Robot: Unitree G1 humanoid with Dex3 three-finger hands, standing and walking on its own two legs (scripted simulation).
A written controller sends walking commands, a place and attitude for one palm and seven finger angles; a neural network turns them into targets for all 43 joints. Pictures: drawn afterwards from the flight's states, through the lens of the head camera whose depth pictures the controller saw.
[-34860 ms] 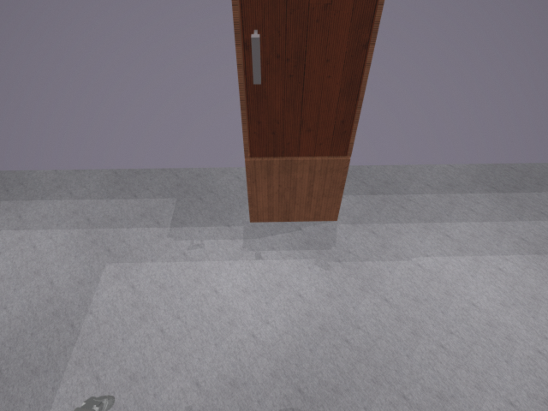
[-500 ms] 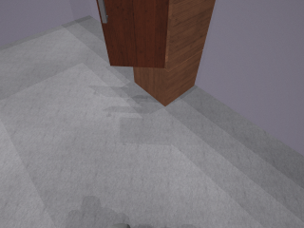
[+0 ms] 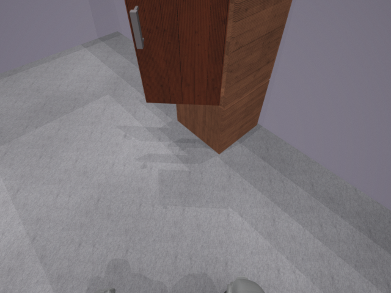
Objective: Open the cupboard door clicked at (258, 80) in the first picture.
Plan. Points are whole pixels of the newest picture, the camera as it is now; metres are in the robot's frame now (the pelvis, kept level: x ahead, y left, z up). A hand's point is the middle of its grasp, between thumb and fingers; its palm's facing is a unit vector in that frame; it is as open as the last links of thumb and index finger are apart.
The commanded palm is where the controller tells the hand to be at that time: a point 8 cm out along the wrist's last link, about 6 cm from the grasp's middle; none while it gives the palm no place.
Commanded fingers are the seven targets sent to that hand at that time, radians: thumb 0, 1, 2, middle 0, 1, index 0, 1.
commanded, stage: take the last steps up to it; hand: left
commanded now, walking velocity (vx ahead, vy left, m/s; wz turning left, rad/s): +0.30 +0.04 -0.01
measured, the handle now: (138, 27) +1.00 +0.26 +0.06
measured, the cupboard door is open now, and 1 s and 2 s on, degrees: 44 44 44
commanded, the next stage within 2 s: come to a stop and stand still in 0.92 s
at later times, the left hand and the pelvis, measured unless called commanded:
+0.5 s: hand out of the picture +0.14 +0.17 -0.17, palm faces +0.15 -0.97 -0.18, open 7.3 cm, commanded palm none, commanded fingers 0.00 0.90 0.90 -0.20 -0.30 -0.20 -0.30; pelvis +0.18 +0.00 +0.01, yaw +2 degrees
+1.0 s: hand (131, 171) +0.48 +0.23 -0.16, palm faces -0.01 -0.98 -0.22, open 7.3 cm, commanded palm none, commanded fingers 0.00 0.90 0.90 -0.20 -0.30 -0.20 -0.30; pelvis +0.37 +0.04 -0.01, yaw +0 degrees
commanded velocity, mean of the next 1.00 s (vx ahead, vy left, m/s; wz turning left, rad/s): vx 0.26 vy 0.04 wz -0.01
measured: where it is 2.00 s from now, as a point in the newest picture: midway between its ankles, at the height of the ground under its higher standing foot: (196, 253)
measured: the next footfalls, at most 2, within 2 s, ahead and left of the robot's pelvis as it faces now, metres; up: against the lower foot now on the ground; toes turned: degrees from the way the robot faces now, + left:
right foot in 0.08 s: +0.16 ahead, -0.12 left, +0.00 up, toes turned -7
left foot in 0.58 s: +0.32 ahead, +0.14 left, +0.00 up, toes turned +10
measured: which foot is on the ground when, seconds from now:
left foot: down 0.00-0.08, up 0.10-0.56, down 0.58-1.00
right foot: up 0.00-0.06, down 0.08-0.58, up 0.60-0.98, down 1.00-1.00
